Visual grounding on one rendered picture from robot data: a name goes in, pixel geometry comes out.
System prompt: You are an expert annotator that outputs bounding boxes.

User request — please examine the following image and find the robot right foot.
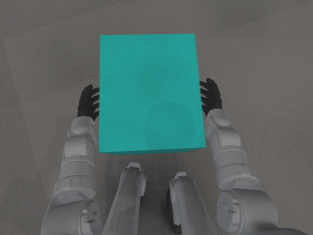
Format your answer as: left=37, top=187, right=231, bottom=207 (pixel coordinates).
left=166, top=189, right=182, bottom=235

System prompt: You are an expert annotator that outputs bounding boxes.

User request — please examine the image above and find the robot right upper arm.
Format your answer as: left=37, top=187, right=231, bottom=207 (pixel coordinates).
left=216, top=188, right=308, bottom=235

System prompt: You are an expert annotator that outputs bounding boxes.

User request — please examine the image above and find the carton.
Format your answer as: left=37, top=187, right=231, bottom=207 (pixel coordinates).
left=99, top=33, right=206, bottom=156

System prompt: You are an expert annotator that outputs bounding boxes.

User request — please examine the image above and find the robot left upper arm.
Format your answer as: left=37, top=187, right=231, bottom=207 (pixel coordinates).
left=41, top=199, right=103, bottom=235

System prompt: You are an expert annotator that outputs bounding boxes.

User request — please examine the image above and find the left robot hand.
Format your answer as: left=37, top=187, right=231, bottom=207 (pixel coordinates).
left=77, top=84, right=100, bottom=121

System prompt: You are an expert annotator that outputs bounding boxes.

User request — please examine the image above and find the robot right forearm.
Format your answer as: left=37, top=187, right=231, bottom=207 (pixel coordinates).
left=204, top=109, right=278, bottom=223

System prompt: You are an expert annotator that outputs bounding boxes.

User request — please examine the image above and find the robot left forearm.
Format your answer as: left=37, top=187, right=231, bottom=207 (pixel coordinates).
left=40, top=116, right=99, bottom=235

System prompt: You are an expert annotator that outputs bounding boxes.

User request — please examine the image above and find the right robot shin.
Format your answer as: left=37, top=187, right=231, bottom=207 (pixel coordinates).
left=171, top=171, right=196, bottom=225

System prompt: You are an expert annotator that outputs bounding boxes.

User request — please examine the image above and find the right robot hand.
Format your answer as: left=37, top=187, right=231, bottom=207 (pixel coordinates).
left=200, top=77, right=222, bottom=117

